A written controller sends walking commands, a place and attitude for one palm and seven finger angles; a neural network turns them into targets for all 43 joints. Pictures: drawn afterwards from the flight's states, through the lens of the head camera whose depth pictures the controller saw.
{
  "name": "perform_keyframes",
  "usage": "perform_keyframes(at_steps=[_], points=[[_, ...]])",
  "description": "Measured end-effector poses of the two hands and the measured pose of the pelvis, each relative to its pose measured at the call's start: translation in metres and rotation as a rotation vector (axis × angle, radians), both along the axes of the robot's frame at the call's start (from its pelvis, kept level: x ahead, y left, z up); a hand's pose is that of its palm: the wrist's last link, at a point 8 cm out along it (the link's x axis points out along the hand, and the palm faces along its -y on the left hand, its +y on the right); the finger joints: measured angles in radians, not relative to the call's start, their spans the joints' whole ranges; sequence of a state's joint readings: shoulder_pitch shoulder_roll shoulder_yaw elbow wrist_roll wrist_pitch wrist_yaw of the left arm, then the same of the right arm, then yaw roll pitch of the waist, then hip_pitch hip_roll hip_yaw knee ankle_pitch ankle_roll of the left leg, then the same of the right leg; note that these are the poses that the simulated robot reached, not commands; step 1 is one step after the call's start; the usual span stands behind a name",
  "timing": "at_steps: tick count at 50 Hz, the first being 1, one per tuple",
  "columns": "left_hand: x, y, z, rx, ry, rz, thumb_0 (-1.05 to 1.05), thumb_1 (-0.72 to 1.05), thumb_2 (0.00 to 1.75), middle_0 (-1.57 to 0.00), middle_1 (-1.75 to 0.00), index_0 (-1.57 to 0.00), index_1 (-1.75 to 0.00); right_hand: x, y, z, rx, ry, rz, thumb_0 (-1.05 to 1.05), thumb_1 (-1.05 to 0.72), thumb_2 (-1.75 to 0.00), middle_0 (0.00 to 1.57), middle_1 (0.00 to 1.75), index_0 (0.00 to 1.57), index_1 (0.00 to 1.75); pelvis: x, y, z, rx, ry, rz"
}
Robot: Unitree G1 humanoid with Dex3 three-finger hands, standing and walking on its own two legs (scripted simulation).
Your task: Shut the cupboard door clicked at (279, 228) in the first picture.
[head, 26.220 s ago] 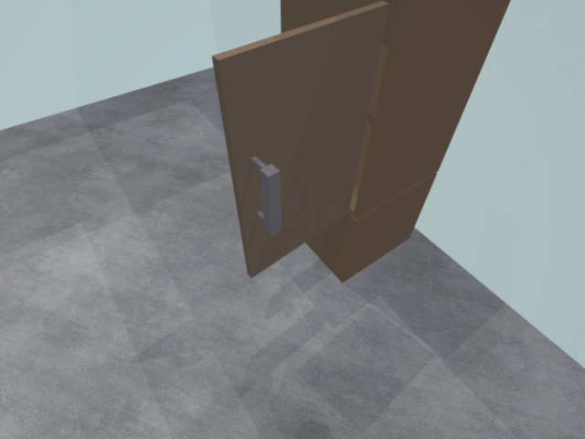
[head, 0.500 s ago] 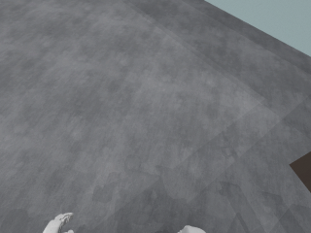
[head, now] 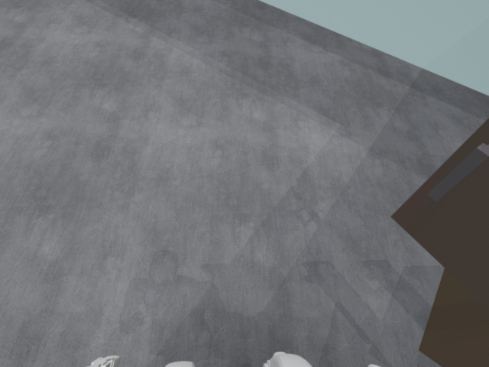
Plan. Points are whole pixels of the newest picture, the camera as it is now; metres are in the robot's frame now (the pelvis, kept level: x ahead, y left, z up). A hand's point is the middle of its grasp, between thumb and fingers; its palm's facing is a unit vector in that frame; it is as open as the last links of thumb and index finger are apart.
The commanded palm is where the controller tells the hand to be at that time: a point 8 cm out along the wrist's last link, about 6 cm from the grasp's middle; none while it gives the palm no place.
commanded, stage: turn to face it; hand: left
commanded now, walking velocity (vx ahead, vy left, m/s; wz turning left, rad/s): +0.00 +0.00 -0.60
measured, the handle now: (462, 170) +0.54 -0.47 -0.03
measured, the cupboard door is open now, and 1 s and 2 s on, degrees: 71 71 71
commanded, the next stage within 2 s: take the last steps up to it in 1.38 s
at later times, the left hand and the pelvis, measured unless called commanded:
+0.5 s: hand (164, 347) +0.16 +0.15 -0.15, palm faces -0.26 -0.93 -0.24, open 7.4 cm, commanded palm none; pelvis +0.03 -0.03 +0.01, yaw -17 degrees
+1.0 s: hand (217, 286) +0.28 +0.06 -0.15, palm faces -0.56 -0.78 -0.28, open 7.4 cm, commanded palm none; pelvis +0.05 -0.04 -0.01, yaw -35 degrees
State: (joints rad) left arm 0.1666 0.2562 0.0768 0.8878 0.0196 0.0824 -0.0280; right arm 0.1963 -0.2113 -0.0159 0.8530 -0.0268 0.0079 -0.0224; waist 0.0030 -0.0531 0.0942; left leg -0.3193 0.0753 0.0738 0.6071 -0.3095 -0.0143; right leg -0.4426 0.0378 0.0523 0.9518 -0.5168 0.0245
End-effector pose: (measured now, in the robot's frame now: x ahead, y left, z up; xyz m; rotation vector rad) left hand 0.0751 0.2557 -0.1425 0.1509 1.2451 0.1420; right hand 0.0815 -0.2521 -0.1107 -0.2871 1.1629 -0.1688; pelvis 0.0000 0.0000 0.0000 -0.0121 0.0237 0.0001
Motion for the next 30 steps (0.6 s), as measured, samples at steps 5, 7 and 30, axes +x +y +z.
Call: perform_keyframes(at_steps=[5,7,30], points=[[0.025,-0.002,0.013,0.006,-0.009,-0.059,0.01,0.91,0.89,-0.20,-0.30,-0.20,-0.30,-0.024,0.001,0.002,0.020,0.043,-0.060,0.01,-0.90,-0.90,0.21,0.30,0.20,0.29,0.004,-0.003,0.009,-0.022,-0.009,-0.060],[0.038,-0.007,0.017,0.015,-0.020,-0.094,0.01,0.91,0.89,-0.19,-0.30,-0.20,-0.30,-0.034,-0.004,-0.001,0.033,0.055,-0.095,0.01,-0.90,-0.90,0.21,0.30,0.20,0.30,0.006,-0.007,0.009,-0.026,-0.011,-0.085],[0.114,-0.052,0.000,0.015,0.004,-0.337,0.00,0.91,0.89,-0.20,-0.30,-0.20,-0.30,-0.026,-0.038,-0.001,-0.001,-0.054,-0.346,0.01,-0.90,-0.90,0.20,0.30,0.20,0.29,0.042,-0.012,-0.002,0.000,0.019,-0.352]])
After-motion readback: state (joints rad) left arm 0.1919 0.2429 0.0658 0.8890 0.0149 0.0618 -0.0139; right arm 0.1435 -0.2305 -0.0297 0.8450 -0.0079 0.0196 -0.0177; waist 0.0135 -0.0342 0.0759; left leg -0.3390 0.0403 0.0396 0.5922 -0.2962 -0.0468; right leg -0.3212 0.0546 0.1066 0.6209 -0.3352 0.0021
